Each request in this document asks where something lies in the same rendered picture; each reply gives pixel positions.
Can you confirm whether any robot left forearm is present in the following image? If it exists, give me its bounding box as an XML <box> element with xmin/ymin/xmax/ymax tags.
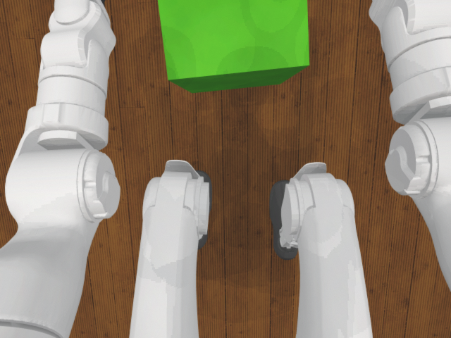
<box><xmin>5</xmin><ymin>0</ymin><xmax>116</xmax><ymax>216</ymax></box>

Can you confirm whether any robot left foot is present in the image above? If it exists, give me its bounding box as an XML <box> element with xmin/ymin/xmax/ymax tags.
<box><xmin>196</xmin><ymin>170</ymin><xmax>212</xmax><ymax>249</ymax></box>

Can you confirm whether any robot right upper arm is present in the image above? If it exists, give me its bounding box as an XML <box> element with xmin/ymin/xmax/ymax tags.
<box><xmin>385</xmin><ymin>117</ymin><xmax>451</xmax><ymax>291</ymax></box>

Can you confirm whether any robot left upper arm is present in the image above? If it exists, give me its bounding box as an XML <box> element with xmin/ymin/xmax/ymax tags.
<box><xmin>0</xmin><ymin>148</ymin><xmax>121</xmax><ymax>338</ymax></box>

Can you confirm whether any robot right forearm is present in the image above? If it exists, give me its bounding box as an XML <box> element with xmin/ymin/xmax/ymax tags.
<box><xmin>369</xmin><ymin>0</ymin><xmax>451</xmax><ymax>125</ymax></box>

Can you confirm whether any carton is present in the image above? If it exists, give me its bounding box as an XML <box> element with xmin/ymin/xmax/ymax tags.
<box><xmin>158</xmin><ymin>0</ymin><xmax>309</xmax><ymax>93</ymax></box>

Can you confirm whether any left robot shin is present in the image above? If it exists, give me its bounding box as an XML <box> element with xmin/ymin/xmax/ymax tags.
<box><xmin>142</xmin><ymin>160</ymin><xmax>203</xmax><ymax>239</ymax></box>

